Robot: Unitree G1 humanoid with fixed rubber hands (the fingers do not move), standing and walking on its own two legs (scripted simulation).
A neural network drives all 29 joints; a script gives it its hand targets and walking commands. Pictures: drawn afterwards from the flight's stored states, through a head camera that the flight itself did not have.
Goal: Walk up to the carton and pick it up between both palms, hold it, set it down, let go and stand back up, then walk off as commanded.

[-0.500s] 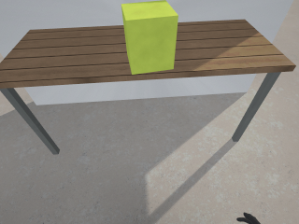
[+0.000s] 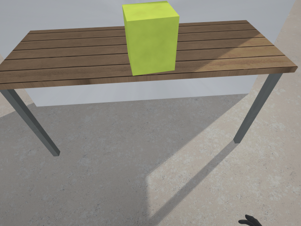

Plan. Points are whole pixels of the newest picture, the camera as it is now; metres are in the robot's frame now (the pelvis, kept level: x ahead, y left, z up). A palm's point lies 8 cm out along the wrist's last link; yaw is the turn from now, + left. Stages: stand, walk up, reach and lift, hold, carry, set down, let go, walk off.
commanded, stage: stand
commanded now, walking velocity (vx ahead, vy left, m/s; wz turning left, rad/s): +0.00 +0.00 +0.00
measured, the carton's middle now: (149, 38) +0.91 +0.02 +0.08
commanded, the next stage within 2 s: walk up in 0.70 s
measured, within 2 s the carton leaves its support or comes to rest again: neither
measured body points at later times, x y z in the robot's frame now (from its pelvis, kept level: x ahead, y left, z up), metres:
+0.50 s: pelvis +0.00 +0.00 +0.00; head +0.01 +0.00 +0.45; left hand +0.07 +0.29 -0.14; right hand +0.12 -0.27 -0.11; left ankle +0.03 +0.11 -0.73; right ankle +0.04 -0.13 -0.73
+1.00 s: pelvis +0.01 +0.00 +0.00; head +0.01 +0.00 +0.45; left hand +0.09 +0.28 -0.12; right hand +0.12 -0.27 -0.11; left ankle +0.03 +0.11 -0.73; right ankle +0.03 -0.13 -0.72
